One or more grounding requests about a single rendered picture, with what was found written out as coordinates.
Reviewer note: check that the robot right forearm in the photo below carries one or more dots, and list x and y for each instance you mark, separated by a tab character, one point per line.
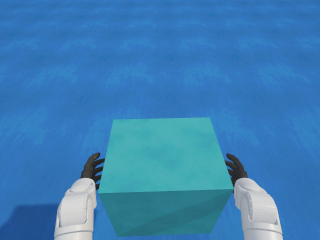
259	213

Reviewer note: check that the robot left hand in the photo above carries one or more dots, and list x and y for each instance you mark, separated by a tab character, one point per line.
90	171

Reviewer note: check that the robot left forearm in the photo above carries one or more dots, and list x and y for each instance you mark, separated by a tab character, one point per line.
75	214

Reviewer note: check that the robot right hand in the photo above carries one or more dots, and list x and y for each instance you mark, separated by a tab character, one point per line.
237	171

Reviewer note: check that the carton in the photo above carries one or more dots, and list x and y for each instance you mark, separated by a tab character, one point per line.
164	176

